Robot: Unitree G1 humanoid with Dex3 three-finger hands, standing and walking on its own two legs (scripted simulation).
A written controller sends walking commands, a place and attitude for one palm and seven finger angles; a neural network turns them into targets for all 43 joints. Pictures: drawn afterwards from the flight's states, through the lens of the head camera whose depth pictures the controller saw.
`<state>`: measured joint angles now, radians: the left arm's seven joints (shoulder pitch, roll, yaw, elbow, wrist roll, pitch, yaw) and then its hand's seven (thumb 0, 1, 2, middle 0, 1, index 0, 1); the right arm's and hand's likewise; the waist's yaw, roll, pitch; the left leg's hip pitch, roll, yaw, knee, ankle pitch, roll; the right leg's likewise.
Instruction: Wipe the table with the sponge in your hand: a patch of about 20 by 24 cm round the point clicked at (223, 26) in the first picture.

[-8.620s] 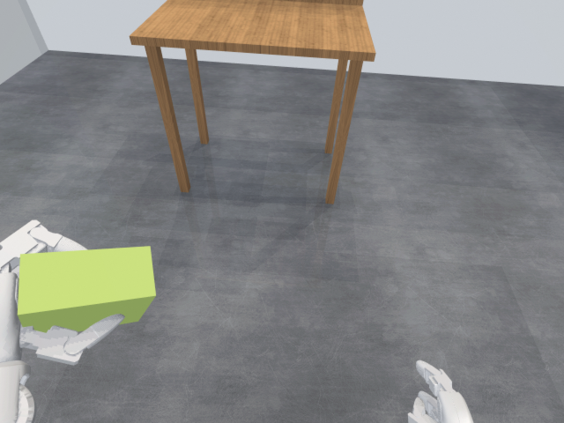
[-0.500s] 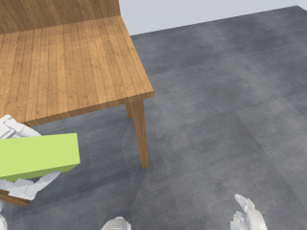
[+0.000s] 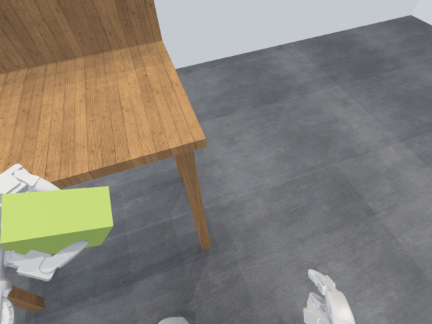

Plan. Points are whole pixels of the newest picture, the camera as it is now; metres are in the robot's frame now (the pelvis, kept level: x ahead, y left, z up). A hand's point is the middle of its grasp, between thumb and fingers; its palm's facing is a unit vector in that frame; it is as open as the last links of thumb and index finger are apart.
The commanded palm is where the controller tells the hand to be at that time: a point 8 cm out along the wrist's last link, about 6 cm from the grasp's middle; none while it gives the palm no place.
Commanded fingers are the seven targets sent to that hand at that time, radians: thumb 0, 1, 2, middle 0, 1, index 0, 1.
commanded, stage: come to a stop and stand still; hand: left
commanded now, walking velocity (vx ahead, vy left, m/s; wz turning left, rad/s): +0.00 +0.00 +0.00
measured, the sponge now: (75, 222) +0.23 +0.21 +0.15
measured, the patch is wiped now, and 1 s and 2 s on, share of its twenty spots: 0.00 0.00 0.00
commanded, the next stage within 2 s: look again from close up in 1.66 s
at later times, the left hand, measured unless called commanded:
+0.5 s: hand (31, 273) +0.15 +0.22 +0.17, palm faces +0.43 -0.81 -0.40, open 9.7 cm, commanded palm +0.11 +0.26 +0.18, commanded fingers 0.00 0.10 1.30 -1.20 -1.60 -1.20 -1.60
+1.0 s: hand (8, 289) +0.14 +0.25 +0.16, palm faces +0.39 -0.83 -0.41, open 9.7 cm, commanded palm +0.09 +0.29 +0.18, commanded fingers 0.00 0.10 1.30 -1.20 -1.60 -1.20 -1.60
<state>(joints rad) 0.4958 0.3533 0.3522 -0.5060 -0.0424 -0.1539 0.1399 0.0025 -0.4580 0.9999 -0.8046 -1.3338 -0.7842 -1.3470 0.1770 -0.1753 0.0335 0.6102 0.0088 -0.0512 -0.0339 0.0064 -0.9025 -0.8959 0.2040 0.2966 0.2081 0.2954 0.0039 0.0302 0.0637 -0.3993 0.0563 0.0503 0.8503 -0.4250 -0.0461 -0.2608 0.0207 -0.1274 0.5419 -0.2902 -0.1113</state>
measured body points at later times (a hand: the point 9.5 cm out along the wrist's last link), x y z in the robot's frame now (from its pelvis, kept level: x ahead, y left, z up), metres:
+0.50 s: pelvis -0.05 -0.02 +0.00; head -0.06 -0.03 +0.45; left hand +0.13 +0.26 +0.19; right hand +0.12 -0.24 -0.08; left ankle -0.04 +0.11 -0.73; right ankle +0.01 -0.05 -0.73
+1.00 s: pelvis -0.07 +0.01 +0.00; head -0.08 +0.01 +0.45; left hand +0.11 +0.29 +0.18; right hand +0.07 -0.23 -0.09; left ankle -0.05 +0.12 -0.73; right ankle +0.01 -0.05 -0.73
